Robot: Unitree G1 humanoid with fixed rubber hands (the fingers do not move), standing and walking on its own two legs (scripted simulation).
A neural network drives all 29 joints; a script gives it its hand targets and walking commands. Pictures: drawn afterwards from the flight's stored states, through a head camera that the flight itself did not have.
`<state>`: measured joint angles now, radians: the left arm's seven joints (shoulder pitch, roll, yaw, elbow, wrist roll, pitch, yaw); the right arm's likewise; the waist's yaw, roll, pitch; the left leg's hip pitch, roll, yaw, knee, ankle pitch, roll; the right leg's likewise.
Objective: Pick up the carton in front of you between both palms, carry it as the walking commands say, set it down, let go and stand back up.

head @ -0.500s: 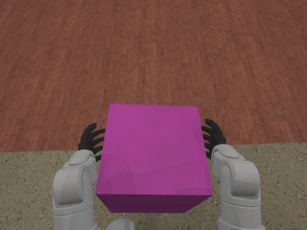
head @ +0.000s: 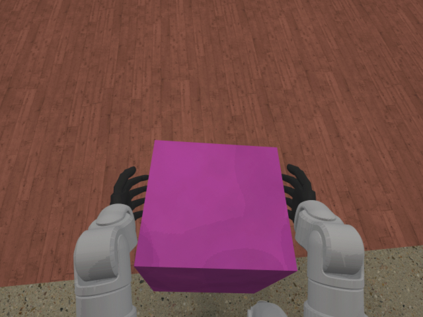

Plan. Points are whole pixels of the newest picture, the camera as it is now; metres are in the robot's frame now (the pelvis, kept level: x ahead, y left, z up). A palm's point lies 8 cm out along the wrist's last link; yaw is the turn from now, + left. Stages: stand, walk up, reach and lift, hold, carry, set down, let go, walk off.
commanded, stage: carry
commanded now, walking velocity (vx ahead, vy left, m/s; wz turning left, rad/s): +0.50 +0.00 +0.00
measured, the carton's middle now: (210, 225) +0.28 +0.00 +0.01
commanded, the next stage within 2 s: none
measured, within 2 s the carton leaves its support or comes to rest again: neither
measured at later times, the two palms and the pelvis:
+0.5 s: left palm (156, 34) +0.72 +0.11 +0.16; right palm (275, 35) +0.73 -0.19 +0.14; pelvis +0.31 -0.05 -0.01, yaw +2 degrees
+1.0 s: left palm (164, 8) +0.87 +0.10 +0.15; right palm (267, 6) +0.89 -0.20 +0.14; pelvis +0.48 -0.06 +0.00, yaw +1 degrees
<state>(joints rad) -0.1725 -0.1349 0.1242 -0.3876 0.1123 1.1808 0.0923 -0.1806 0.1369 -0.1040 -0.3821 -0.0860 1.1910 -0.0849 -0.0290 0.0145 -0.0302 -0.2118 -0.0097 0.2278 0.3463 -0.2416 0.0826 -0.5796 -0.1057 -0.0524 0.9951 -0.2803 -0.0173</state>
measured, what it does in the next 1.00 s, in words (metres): walks ahead: right foot, then left foot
